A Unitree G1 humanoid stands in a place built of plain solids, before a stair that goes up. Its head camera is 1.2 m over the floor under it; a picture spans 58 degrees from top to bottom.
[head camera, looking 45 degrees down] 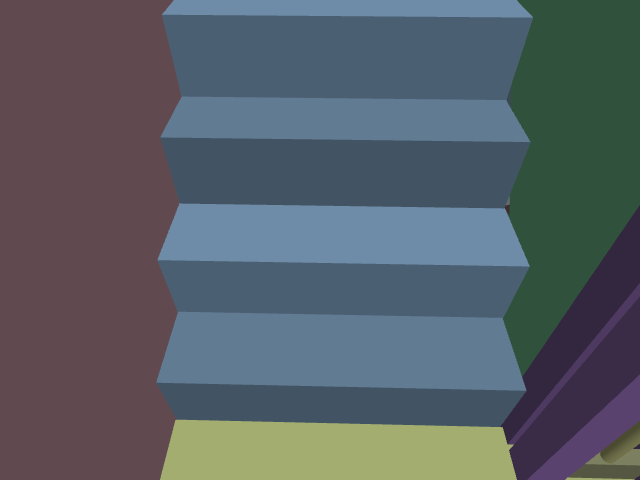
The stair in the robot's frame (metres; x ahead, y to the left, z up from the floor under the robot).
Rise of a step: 0.21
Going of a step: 0.21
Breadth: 0.90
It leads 1 degrees to the right of straight ahead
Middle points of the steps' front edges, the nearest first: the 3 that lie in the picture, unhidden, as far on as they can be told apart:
0.49 -0.05 0.21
0.70 -0.05 0.42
0.91 -0.06 0.63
